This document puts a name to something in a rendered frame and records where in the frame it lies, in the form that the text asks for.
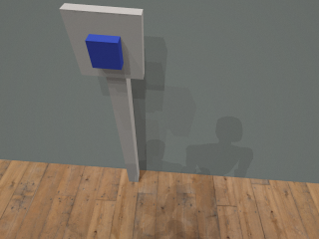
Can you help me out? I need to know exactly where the panel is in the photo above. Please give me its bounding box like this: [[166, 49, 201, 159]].
[[59, 3, 145, 182]]

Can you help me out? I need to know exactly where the button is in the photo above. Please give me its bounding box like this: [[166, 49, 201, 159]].
[[85, 34, 124, 70]]

